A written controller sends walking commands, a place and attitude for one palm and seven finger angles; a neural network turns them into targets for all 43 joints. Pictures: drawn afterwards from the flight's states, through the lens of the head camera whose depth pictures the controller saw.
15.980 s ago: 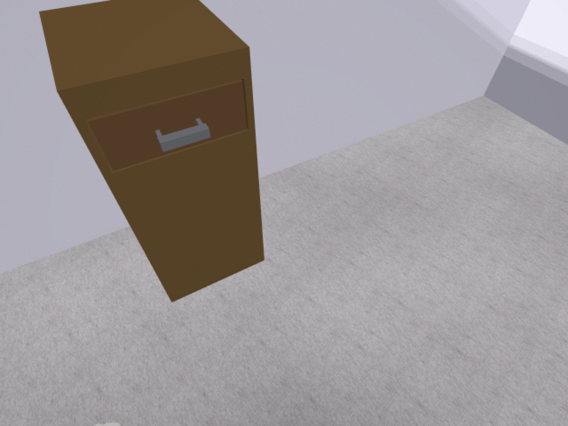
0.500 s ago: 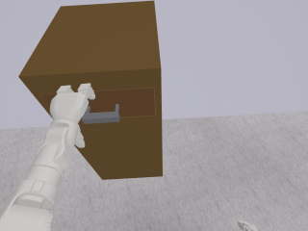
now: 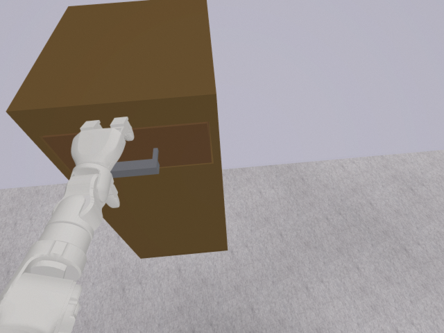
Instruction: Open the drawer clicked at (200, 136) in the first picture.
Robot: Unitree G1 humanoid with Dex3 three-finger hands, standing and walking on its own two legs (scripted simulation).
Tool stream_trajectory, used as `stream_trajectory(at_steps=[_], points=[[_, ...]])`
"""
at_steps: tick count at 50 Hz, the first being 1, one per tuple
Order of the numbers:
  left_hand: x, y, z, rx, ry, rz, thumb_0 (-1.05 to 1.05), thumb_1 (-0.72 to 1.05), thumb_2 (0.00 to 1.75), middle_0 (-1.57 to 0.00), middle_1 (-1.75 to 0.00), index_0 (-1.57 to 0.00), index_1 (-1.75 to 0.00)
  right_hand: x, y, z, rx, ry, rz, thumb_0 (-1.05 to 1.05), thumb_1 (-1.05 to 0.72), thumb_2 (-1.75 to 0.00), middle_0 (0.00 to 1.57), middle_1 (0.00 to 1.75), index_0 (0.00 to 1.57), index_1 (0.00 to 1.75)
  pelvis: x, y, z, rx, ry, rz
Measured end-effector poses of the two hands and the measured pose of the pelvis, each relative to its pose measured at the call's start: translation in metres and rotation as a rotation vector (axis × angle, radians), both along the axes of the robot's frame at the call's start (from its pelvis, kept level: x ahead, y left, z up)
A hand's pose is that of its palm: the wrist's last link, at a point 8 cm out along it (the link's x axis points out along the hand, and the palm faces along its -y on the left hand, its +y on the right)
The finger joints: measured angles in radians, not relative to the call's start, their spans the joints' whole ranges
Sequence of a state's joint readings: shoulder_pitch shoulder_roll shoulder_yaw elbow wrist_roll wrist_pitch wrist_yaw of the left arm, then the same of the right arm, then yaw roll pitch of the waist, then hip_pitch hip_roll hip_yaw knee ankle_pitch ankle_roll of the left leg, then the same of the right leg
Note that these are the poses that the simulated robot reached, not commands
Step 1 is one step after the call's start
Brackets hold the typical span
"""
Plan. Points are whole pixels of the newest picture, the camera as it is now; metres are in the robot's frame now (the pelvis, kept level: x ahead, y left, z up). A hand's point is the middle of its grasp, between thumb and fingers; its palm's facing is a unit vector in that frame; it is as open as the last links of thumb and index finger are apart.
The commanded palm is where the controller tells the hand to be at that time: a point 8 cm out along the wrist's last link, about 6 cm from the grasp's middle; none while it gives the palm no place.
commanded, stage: move the hooked fingers above the handle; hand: left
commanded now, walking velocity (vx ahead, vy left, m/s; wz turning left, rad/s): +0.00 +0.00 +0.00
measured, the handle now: (133, 161) +0.47 +0.23 -0.01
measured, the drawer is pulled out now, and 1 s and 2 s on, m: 0.00 0.00 0.00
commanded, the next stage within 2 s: none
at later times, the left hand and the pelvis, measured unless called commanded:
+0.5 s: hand (107, 167) +0.41 +0.25 +0.05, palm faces -0.06 -0.01 -1.00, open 13.8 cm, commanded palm +0.39 +0.24 +0.11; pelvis -0.01 -0.01 +0.00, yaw +1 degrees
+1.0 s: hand (111, 174) +0.40 +0.24 +0.04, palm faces -0.06 -0.03 -1.00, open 13.8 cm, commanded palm +0.38 +0.24 +0.11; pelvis +0.00 +0.00 +0.00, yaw +2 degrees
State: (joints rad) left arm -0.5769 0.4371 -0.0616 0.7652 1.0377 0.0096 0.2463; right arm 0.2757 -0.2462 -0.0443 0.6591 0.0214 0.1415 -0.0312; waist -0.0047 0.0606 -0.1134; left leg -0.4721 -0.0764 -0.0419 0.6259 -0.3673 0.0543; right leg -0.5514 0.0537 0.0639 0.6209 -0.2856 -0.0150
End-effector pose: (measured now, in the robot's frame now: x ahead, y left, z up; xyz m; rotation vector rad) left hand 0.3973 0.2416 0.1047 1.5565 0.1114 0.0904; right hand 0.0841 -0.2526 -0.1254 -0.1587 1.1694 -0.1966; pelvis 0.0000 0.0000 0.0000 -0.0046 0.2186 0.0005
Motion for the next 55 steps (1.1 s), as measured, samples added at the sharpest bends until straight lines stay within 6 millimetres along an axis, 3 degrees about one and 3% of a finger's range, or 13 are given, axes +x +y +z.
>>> stream_trajectory(at_steps=[7, 12, 17, 23, 33, 39, 45, 51, 55], points=[[-0.014, 0.001, -0.011, -0.024, 0.051, -0.025, 0.00, -0.48, 0.30, -0.33, -1.21, -0.31, -1.20, -0.004, -0.012, 0.005, -0.027, -0.006, -0.015, 0.01, -0.90, -0.89, 0.20, 0.30, 0.21, 0.30, 0.000, -0.006, 0.001, 0.002, -0.011, -0.001], [-0.021, -0.002, -0.005, -0.009, -0.013, -0.073, 0.00, -0.48, 0.30, -0.33, -1.20, -0.32, -1.20, 0.001, -0.019, 0.006, -0.046, -0.022, -0.003, 0.01, -0.90, -0.89, 0.20, 0.30, 0.20, 0.30, -0.003, -0.008, 0.000, 0.001, -0.012, 0.011], [-0.017, 0.001, 0.006, 0.012, -0.059, -0.034, 0.00, -0.49, 0.30, -0.32, -1.20, -0.32, -1.20, 0.008, -0.017, 0.004, -0.035, -0.043, 0.007, 0.01, -0.90, -0.89, 0.20, 0.30, 0.20, 0.30, -0.006, -0.009, -0.001, 0.003, -0.012, 0.020], [-0.007, 0.007, 0.001, 0.018, 0.024, 0.034, 0.00, -0.49, 0.30, -0.32, -1.20, -0.31, -1.20, 0.010, -0.012, 0.005, -0.019, -0.058, 0.007, 0.01, -0.90, -0.89, 0.20, 0.30, 0.20, 0.30, -0.007, -0.009, 0.000, 0.005, -0.009, 0.015], [-0.007, -0.016, -0.003, -0.030, -0.009, -0.121, 0.00, -0.48, 0.30, -0.32, -1.20, -0.32, -1.20, 0.003, -0.009, 0.004, -0.030, -0.034, -0.004, 0.01, -0.90, -0.89, 0.20, 0.30, 0.21, 0.30, -0.002, -0.004, -0.001, 0.001, -0.002, 0.007], [-0.004, 0.005, 0.001, 0.008, -0.063, -0.027, 0.00, -0.48, 0.30, -0.32, -1.20, -0.32, -1.20, 0.000, -0.004, -0.001, -0.011, -0.014, -0.011, 0.01, -0.90, -0.89, 0.20, 0.30, 0.20, 0.30, -0.001, -0.001, -0.002, 0.002, 0.005, -0.004], [-0.012, 0.023, 0.001, 0.015, 0.004, 0.054, 0.00, -0.48, 0.30, -0.32, -1.20, -0.31, -1.20, 0.005, 0.001, 0.000, 0.006, -0.016, -0.008, 0.01, -0.90, -0.89, 0.20, 0.30, 0.20, 0.30, 0.003, 0.002, 0.001, -0.003, -0.002, 0.006], [-0.017, -0.008, -0.008, -0.031, 0.042, -0.090, 0.00, -0.48, 0.30, -0.32, -1.20, -0.31, -1.20, 0.019, 0.003, 0.006, -0.021, -0.040, 0.030, 0.01, -0.90, -0.89, 0.20, 0.30, 0.21, 0.30, 0.003, 0.005, 0.001, -0.007, -0.021, 0.030], [-0.013, -0.026, 0.001, -0.035, -0.040, -0.173, 0.00, -0.49, 0.30, -0.32, -1.20, -0.32, -1.20, 0.028, 0.004, 0.008, -0.026, -0.073, 0.035, 0.01, -0.90, -0.89, 0.20, 0.30, 0.20, 0.30, 0.002, 0.006, -0.001, -0.005, -0.023, 0.025]])
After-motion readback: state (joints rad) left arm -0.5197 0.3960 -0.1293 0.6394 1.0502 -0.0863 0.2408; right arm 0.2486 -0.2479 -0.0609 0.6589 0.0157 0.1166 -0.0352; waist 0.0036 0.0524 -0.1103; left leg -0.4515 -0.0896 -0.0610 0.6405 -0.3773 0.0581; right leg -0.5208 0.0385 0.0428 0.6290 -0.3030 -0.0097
